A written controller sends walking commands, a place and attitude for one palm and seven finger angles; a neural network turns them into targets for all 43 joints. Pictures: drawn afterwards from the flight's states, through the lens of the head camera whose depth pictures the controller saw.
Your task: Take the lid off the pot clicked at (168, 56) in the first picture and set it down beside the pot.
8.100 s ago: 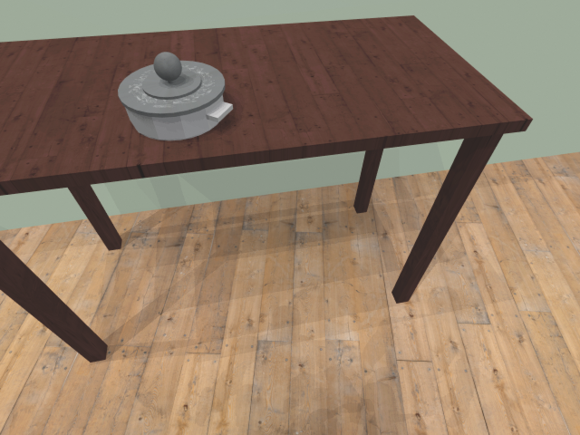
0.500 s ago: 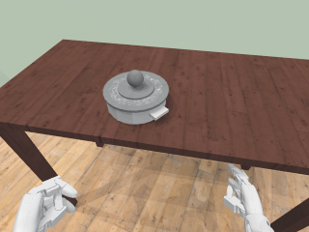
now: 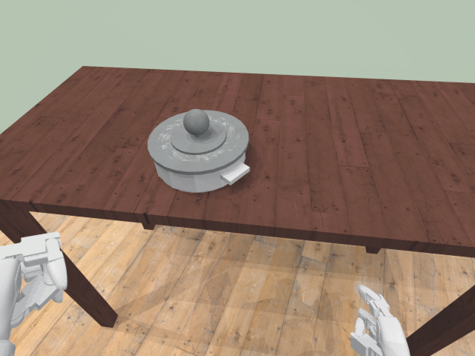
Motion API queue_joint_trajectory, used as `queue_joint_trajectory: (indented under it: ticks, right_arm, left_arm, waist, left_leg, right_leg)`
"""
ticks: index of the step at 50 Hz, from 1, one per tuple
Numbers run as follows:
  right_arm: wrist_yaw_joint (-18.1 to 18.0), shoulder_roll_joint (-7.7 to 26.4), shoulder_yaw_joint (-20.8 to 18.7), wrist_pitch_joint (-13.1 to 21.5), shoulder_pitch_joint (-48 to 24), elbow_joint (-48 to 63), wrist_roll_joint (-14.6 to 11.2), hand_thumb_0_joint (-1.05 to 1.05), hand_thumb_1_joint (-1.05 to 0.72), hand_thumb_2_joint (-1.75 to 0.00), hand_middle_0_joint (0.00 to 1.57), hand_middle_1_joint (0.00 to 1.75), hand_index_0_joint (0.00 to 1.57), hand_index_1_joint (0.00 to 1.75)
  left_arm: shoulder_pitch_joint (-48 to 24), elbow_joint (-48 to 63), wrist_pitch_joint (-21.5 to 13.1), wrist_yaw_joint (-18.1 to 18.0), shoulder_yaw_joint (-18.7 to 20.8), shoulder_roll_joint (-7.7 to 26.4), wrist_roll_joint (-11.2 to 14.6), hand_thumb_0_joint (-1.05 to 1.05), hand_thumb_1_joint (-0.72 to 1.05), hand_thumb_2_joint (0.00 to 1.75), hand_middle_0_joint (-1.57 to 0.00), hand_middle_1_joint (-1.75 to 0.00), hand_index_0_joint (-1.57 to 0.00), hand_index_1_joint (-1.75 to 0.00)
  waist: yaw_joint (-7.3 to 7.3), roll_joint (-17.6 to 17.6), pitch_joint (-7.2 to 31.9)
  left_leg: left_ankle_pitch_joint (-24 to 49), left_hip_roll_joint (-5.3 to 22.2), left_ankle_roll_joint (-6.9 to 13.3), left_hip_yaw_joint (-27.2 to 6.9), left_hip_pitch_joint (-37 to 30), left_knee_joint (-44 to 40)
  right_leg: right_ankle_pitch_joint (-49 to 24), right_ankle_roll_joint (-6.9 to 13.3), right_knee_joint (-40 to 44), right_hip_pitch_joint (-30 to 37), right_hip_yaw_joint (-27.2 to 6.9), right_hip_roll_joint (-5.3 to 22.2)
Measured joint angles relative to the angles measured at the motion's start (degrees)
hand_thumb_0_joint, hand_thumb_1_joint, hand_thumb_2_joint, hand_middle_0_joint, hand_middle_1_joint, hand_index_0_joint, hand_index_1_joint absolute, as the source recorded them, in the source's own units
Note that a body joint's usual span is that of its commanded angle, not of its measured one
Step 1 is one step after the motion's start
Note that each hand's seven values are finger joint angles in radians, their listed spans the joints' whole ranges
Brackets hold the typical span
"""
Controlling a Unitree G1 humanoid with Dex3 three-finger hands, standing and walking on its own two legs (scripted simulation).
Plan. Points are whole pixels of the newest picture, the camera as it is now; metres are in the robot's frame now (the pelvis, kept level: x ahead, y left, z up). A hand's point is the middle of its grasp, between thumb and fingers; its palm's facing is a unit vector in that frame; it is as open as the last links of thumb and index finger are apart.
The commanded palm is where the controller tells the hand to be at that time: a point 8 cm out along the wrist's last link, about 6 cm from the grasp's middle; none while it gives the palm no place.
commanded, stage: raise the hand higher, near the body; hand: left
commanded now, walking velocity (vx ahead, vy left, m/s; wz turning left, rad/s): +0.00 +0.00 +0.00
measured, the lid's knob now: (196, 122) +0.47 +0.14 +0.17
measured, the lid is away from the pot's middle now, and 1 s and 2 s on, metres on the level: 0.00 0.00 0.00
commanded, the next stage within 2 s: reach forward and open the fingers in 0.46 s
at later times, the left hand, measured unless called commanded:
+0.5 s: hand (31, 232) +0.18 +0.25 +0.22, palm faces +0.44 -0.80 -0.41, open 3.1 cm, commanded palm +0.12 +0.29 +0.24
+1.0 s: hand (24, 208) +0.21 +0.29 +0.22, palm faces +0.10 +0.05 -0.99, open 3.3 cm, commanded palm +0.17 +0.28 +0.27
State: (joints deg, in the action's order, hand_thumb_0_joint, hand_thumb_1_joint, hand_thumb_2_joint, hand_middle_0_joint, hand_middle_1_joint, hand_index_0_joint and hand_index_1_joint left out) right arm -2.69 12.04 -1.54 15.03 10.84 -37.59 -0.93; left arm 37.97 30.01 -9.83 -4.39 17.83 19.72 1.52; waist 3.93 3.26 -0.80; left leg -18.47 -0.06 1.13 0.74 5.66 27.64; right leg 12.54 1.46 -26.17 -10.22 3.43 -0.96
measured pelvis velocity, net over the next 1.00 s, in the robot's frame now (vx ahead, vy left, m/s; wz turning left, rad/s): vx -0.02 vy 0.03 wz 0.02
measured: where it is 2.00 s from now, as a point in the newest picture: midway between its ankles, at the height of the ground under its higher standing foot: outside the picture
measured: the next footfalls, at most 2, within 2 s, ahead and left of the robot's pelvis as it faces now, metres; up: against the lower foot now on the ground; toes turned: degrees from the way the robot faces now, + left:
none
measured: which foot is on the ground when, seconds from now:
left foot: down 0.00-1.00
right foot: down 0.00-1.00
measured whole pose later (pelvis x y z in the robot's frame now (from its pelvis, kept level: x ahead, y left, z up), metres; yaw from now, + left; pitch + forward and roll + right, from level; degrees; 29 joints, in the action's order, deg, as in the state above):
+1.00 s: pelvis -0.02 +0.03 +0.00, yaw +1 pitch +1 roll +0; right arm 0.6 16.9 1.9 -2.8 4.0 -30.2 -3.3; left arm 11.4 31.7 7.5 13.9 13.7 45.1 -37.0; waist 6.8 7.8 1.2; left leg -15.8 -3.1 3.4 0.6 12.0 27.1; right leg 10.2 -0.8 -25.7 -16.1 3.4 2.1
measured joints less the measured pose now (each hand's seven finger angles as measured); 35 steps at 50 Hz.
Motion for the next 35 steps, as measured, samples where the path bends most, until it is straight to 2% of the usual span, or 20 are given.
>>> queue_joint_trajectory:
  ticks: [9,21,29,30,32,35]
  right_arm:
    - [0.3,-0.2,0.7,0.4,-1.5,1.2,0.1,0.02,-0.9,-0.9,0.2,0.3,0.2,0.3]
    - [1.6,-1.7,3.1,-0.8,-1.1,0.9,0.6,0.02,-0.9,-0.9,0.2,0.3,0.21,0.3]
    - [1.8,-1.5,3.4,-1.5,-0.6,0.2,0.7,0.02,-0.9,-0.9,0.2,0.3,0.21,0.3]
    - [1.8,-1.2,3.5,-2.4,-0.3,0.8,1.1,0.02,-0.9,-0.9,0.2,0.3,0.21,0.3]
    - [2.5,-0.1,3.7,-5.9,-0.3,2.9,1.5,0.02,-0.9,-0.9,0.2,0.3,0.21,0.3]
    - [3.7,1.7,3.5,-11.3,-1.8,5.7,1.6,0.02,-0.9,-0.9,0.2,0.3,0.21,0.3]
  left_arm:
    - [-4.3,2.0,-1.1,0.1,1.3,0.0,0.5,0.01,0.89,0.9,-1.31,-1.5,-1.31,-1.5]
    - [-9.6,5.4,-1.0,0.4,3.0,0.5,1.1,0.01,0.89,0.9,-1.31,-1.5,-1.31,-1.5]
    - [-12.9,6.9,-1.1,0.2,5.0,1.5,1.5,0.01,0.89,0.9,-1.31,-1.5,-1.31,-1.5]
    - [-13.3,7.5,0.1,-0.5,4.9,2.5,-3.2,0.01,0.89,0.9,-1.31,-1.5,-1.31,-1.5]
    - [-14.5,9.4,4.8,-1.6,4.1,6.0,-12.6,0.01,0.88,0.91,-1.31,-1.49,-1.31,-1.49]
    - [-15.2,11.3,10.5,-1.7,2.6,11.7,-24.3,0.01,0.86,0.93,-1.31,-1.45,-1.31,-1.45]
  waist:
    - [0.37,-0.7,-0.2]
    - [0.87,-0.5,-0.8]
    - [0.83,-0.5,-1.1]
    - [1.13,-0.6,-0.5]
    - [1.64,-0.6,0.0]
    - [2.07,0.3,0.2]
  left_leg:
    - [0.0,-0.3,0.4,0.3,-0.8,-0.2]
    - [0.2,-1.1,1.1,0.5,-1.3,-0.5]
    - [0.2,-1.4,1.5,0.7,-1.2,-0.7]
    - [0.1,-1.5,1.5,0.8,-0.5,-0.5]
    - [-0.1,-1.7,1.5,1.0,1.2,0.5]
    - [-0.2,-2.1,1.7,1.4,3.7,1.7]
  right_leg:
    - [-0.3,-0.4,0.5,0.9,-0.3,0.2]
    - [-0.3,-1.1,0.5,1.3,-0.6,1.1]
    - [-0.4,-1.4,0.6,1.2,-0.8,1.3]
    - [-0.3,-1.5,0.2,0.3,-0.9,1.4]
    - [0.1,-1.6,-1.1,-1.6,-1.1,1.7]
    - [0.3,-1.7,-2.6,-4.4,-1.4,2.1]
